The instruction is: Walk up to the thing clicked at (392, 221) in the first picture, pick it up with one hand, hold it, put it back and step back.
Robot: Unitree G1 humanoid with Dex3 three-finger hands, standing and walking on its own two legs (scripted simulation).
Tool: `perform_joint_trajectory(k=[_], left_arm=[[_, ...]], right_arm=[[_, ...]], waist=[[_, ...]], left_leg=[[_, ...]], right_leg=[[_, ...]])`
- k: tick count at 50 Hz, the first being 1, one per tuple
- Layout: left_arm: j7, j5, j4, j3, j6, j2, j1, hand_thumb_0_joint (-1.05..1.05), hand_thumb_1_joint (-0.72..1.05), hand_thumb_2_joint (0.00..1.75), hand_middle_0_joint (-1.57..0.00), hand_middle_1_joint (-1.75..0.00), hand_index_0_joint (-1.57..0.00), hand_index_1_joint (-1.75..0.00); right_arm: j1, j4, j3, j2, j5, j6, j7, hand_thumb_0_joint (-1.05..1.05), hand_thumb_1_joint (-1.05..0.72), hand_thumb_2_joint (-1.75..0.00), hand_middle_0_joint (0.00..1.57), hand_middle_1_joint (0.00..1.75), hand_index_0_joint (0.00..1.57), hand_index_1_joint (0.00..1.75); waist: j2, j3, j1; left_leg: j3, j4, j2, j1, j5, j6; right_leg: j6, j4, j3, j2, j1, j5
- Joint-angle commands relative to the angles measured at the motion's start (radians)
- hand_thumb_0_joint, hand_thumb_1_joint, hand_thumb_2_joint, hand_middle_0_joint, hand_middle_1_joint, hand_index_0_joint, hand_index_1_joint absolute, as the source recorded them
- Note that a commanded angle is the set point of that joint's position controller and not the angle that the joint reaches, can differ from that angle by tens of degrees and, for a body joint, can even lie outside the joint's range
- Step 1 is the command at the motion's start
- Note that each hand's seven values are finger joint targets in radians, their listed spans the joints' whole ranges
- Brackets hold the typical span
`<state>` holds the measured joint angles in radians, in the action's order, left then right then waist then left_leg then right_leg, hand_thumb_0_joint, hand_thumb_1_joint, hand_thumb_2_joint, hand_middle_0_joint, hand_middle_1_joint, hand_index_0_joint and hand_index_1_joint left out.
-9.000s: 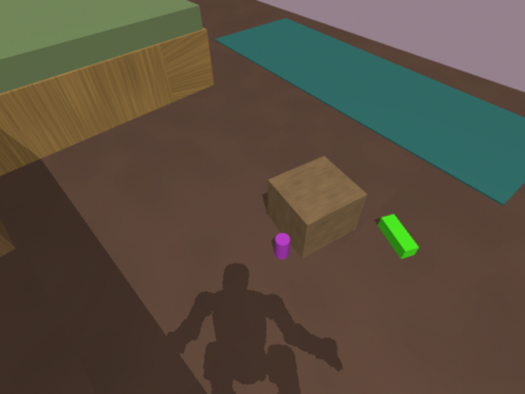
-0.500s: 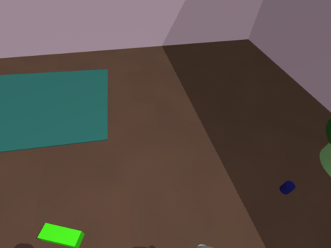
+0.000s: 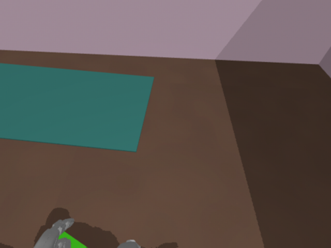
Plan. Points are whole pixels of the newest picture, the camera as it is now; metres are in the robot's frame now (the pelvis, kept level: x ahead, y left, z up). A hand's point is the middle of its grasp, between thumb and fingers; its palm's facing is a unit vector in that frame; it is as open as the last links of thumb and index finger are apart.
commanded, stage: walk up
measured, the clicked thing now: (68, 244) +0.25 +0.52 -0.74
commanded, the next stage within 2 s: none
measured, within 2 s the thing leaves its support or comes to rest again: neither
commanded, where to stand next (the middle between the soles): +0.24 -0.04 m, yaw +70 degrees
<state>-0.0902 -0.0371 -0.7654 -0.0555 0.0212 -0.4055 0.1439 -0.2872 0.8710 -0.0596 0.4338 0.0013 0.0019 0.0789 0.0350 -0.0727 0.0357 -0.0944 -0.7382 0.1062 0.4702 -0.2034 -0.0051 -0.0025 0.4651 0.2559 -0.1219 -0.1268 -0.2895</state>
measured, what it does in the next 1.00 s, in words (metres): walks ahead, turning left: left foot, then right foot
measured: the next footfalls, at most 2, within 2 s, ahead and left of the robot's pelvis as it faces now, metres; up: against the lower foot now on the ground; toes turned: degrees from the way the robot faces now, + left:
left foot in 0.08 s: +0.17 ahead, +0.12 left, +0.00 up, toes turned +9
right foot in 0.48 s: +0.37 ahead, -0.16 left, +0.00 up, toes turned +22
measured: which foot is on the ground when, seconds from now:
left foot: up 0.00-0.06, down 0.08-0.50, up 0.52-0.90, down 0.92-1.00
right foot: down 0.00-0.10, up 0.12-0.46, down 0.48-1.00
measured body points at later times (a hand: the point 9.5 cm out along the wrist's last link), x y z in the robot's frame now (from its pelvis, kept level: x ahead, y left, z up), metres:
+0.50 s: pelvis +0.19 -0.08 -0.04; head +0.24 -0.05 +0.40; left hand +0.19 +0.28 -0.14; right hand +0.36 -0.37 -0.13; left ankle +0.13 +0.11 -0.73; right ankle +0.33 -0.18 -0.74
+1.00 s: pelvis +0.21 -0.12 -0.04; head +0.23 -0.08 +0.41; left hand +0.00 +0.17 -0.14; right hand +0.54 -0.26 -0.12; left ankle +0.14 -0.02 -0.74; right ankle +0.33 -0.18 -0.72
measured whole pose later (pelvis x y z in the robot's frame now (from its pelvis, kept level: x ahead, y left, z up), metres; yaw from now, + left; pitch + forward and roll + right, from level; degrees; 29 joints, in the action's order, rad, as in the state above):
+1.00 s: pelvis +0.21 -0.12 -0.04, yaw +48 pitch -1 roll +2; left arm 0.00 -0.01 -0.82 -0.07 -0.03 -0.49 0.24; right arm -0.24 0.74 -0.08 0.45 0.03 -0.02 0.04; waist 0.06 -0.11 0.03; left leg 0.00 -0.80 -0.04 0.40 -0.39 -0.03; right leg -0.02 0.97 0.16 -0.20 -0.48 -0.55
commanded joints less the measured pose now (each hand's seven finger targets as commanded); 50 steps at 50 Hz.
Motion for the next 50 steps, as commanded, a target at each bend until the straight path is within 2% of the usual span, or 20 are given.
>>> perform_joint_trajectory(k=[1,3,4,5,6,10,13,19,23,25,26,29,32,37,43,45,46,47,48,50], left_arm=[[0.007,-0.005,0.11,-0.099,0.0,-0.275,-0.109,0.0,0.9,0.9,-0.2,-0.3,-0.2,-0.3],[0.007,-0.005,0.118,-0.078,-0.013,-0.235,-0.077,0.0,0.9,0.9,-0.2,-0.3,-0.2,-0.3],[0.007,0.004,0.137,-0.058,-0.018,-0.178,-0.082,0.0,0.9,0.9,-0.2,-0.3,-0.2,-0.3],[0.005,0.006,0.174,-0.037,-0.016,-0.119,-0.092,0.0,0.9,0.9,-0.2,-0.3,-0.2,-0.3],[0.012,0.013,0.184,-0.051,-0.012,-0.227,-0.091,0.0,0.9,0.9,-0.2,-0.3,-0.2,-0.3],[0.018,0.017,0.096,-0.065,-0.017,-0.278,0.02,0.0,0.9,0.9,-0.2,-0.3,-0.2,-0.3],[0.005,0.007,0.097,-0.079,-0.041,-0.278,0.049,0.0,0.9,0.9,-0.2,-0.3,-0.2,-0.3],[0.043,0.034,0.129,-0.065,-0.033,-0.19,0.014,0.0,0.9,0.9,-0.2,-0.3,-0.2,-0.3],[0.066,0.025,0.092,-0.08,-0.017,-0.223,0.114,0.0,0.9,0.9,-0.2,-0.3,-0.2,-0.3],[0.071,0.012,0.114,-0.104,-0.022,-0.347,0.047,0.0,0.9,0.9,-0.2,-0.3,-0.2,-0.3],[0.068,0.011,0.134,-0.102,-0.023,-0.345,-0.036,0.0,0.9,0.9,-0.2,-0.3,-0.2,-0.3],[0.078,0.017,0.071,-0.07,-0.015,-0.275,-0.019,0.0,0.9,0.9,-0.2,-0.3,-0.2,-0.3],[0.079,0.012,0.063,-0.081,-0.005,-0.283,0.022,0.0,0.9,0.9,-0.2,-0.3,-0.2,-0.3],[0.095,0.015,0.071,-0.096,0.011,-0.315,0.092,0.0,0.9,0.9,-0.2,-0.3,-0.2,-0.3],[0.091,0.013,0.084,-0.093,0.006,-0.34,0.055,0.0,0.9,0.9,-0.2,-0.3,-0.2,-0.3],[0.09,0.017,0.073,-0.077,-0.002,-0.3,0.075,0.0,0.9,0.9,-0.2,-0.3,-0.2,-0.3],[0.09,0.028,0.069,-0.06,-0.008,-0.257,0.088,0.0,0.9,0.9,-0.2,-0.3,-0.2,-0.3],[0.092,0.04,0.106,-0.045,-0.007,-0.213,0.046,0.0,0.9,0.9,-0.2,-0.3,-0.2,-0.3],[0.107,0.028,0.098,-0.068,0.001,-0.299,-0.045,0.0,0.9,0.9,-0.2,-0.3,-0.2,-0.3],[0.102,0.042,0.049,-0.066,0.008,-0.266,0.071,0.0,0.9,0.9,-0.2,-0.3,-0.2,-0.3]], right_arm=[[-0.126,-0.072,-0.066,0.183,0.0,0.028,-0.023,0.0,-0.9,-0.9,0.2,0.3,0.2,0.3],[-0.263,-0.048,-0.097,0.244,0.011,0.035,-0.053,0.0,-0.9,-0.9,0.2,0.3,0.2,0.3],[-0.328,-0.056,-0.115,0.307,0.027,0.041,-0.076,0.0,-0.9,-0.9,0.2,0.3,0.2,0.3],[-0.306,-0.091,-0.12,0.376,0.041,0.049,-0.091,0.0,-0.9,-0.9,0.2,0.3,0.2,0.3],[-0.275,-0.127,-0.122,0.41,0.004,0.053,-0.092,0.0,-0.9,-0.9,0.2,0.3,0.2,0.3],[-0.117,-0.183,-0.083,0.303,0.0,0.074,-0.119,0.0,-0.9,-0.9,0.2,0.3,0.2,0.3],[-0.111,-0.189,-0.079,0.3,0.001,0.081,-0.127,0.0,-0.9,-0.9,0.2,0.3,0.2,0.3],[-0.086,-0.225,-0.074,0.268,0.032,0.064,-0.135,0.0,-0.9,-0.9,0.2,0.3,0.2,0.3],[-0.056,-0.26,-0.057,0.203,0.011,0.022,-0.139,0.0,-0.9,-0.9,0.2,0.3,0.2,0.3],[-0.144,-0.247,-0.05,0.151,0.006,0.006,-0.16,0.0,-0.9,-0.9,0.2,0.3,0.2,0.3],[-0.142,-0.221,-0.069,0.209,0.02,0.003,-0.164,0.0,-0.9,-0.9,0.2,0.3,0.2,0.3],[-0.111,-0.17,-0.073,0.2,0.012,0.011,-0.118,0.0,-0.9,-0.9,0.2,0.3,0.2,0.3],[-0.098,-0.152,-0.07,0.183,0.029,-0.006,-0.081,0.0,-0.9,-0.9,0.2,0.3,0.2,0.3],[0.024,-0.19,-0.072,0.186,0.033,-0.021,-0.061,0.0,-0.9,-0.9,0.2,0.3,0.2,0.3],[0.003,-0.183,-0.082,0.181,0.022,-0.017,-0.044,0.0,-0.9,-0.9,0.2,0.3,0.2,0.3],[-0.07,-0.153,-0.097,0.217,0.025,-0.006,-0.05,0.0,-0.9,-0.9,0.2,0.3,0.2,0.3],[-0.101,-0.155,-0.113,0.269,0.038,-0.003,-0.059,0.0,-0.9,-0.9,0.2,0.3,0.2,0.3],[-0.053,-0.191,-0.134,0.393,0.039,-0.002,-0.063,0.0,-0.9,-0.9,0.2,0.3,0.2,0.3],[-0.056,-0.18,-0.138,0.409,0.034,-0.006,-0.062,0.0,-0.9,-0.9,0.2,0.3,0.2,0.3],[0.057,-0.2,-0.098,0.298,0.024,-0.004,-0.081,0.0,-0.9,-0.9,0.2,0.3,0.2,0.3]], waist=[[0.11,0.056,-0.049],[-0.082,0.128,-0.125],[-0.245,0.082,-0.175],[-0.348,0.005,-0.129],[-0.221,0.068,-0.128],[-0.154,0.096,-0.034],[-0.147,0.079,-0.012],[-0.224,0.084,-0.015],[-0.096,0.169,0.053],[0.301,0.215,0.006],[0.28,0.157,-0.019],[0.184,0.093,-0.028],[0.195,0.118,0.005],[0.159,0.084,0.029],[0.149,0.133,-0.006],[0.037,0.189,-0.052],[-0.118,0.166,-0.087],[-0.371,0.104,-0.091],[-0.282,0.057,-0.132],[-0.173,0.074,-0.042]], left_leg=[[-0.081,0.082,-0.058,-0.201,0.052,-0.016],[-0.043,0.139,-0.13,-0.443,-0.106,-0.068],[0.211,0.289,-0.035,-0.506,-0.306,-0.142],[0.685,0.398,0.194,-0.508,-0.228,-0.22],[0.965,0.506,0.311,-0.491,-0.261,-0.342],[0.527,0.379,0.132,-0.343,-0.079,-0.229],[0.462,0.355,0.083,-0.237,-0.057,-0.215],[0.375,0.129,0.009,-0.094,0.618,-0.176],[0.34,-0.119,-0.12,0.048,0.253,-0.061],[0.125,-0.477,-0.165,0.238,-0.42,-0.007],[0.162,-0.556,-0.128,0.222,-0.414,-0.005],[0.171,-0.462,-0.056,0.133,-0.236,-0.007],[0.119,-0.33,-0.072,0.131,-0.238,0.008],[0.103,-0.238,-0.068,0.127,-0.247,0.007],[0.031,-0.042,-0.1,-0.077,-0.226,-0.013],[0.089,0.137,-0.131,-0.296,-0.211,-0.062],[0.295,0.256,-0.044,-0.388,-0.275,-0.123],[0.716,0.358,0.147,-0.332,-0.275,-0.254],[0.806,0.38,0.197,-0.191,-0.226,-0.333],[0.497,0.217,0.088,-0.249,0.11,-0.254]], right_leg=[[0.145,-0.06,-0.098,-0.198,-0.152,-0.201],[0.101,0.308,-0.05,-0.124,-0.279,-0.098],[0.052,0.632,-0.015,-0.025,-0.469,-0.131],[0.002,0.799,-0.1,0.088,-0.703,-0.353],[0.016,0.806,-0.299,0.06,-0.703,-0.324],[0.01,0.665,-0.348,-0.023,-0.522,-0.19],[0.001,0.618,-0.327,0.009,-0.457,-0.096],[0.029,0.416,-0.249,0.073,-0.307,-0.015],[0.08,0.1,-0.314,0.07,-0.017,0.103],[0.226,-0.115,-0.787,-0.405,0.011,0.035],[0.271,-0.16,-0.877,-0.4,-0.087,-0.109],[0.18,-0.038,-0.488,-0.203,-0.176,-0.092],[0.187,-0.004,-0.405,-0.212,-0.075,-0.046],[0.205,-0.004,-0.384,-0.308,-0.049,0.137],[0.168,0.067,-0.24,-0.356,-0.147,0.065],[0.092,0.269,-0.152,-0.292,-0.268,-0.025],[0.029,0.427,-0.099,-0.208,-0.443,-0.139],[-0.044,0.533,-0.072,-0.009,-0.641,-0.369],[-0.028,0.587,-0.21,-0.02,-0.564,-0.405],[-0.016,0.573,-0.229,-0.022,-0.519,-0.294]])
